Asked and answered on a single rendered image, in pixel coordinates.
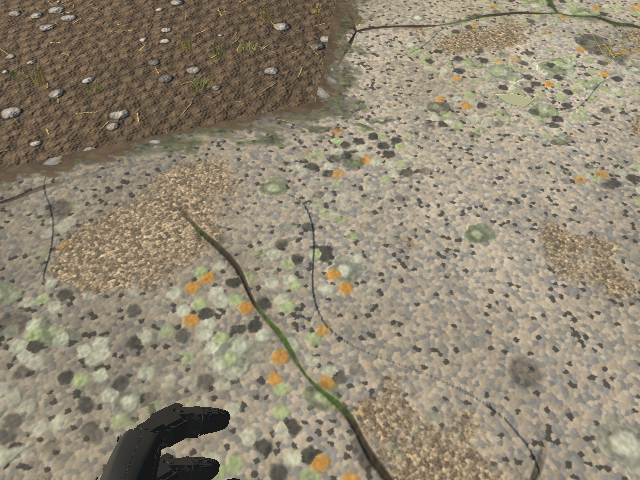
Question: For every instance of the robot left hand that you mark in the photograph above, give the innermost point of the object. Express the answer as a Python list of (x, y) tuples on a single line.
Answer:
[(137, 454)]

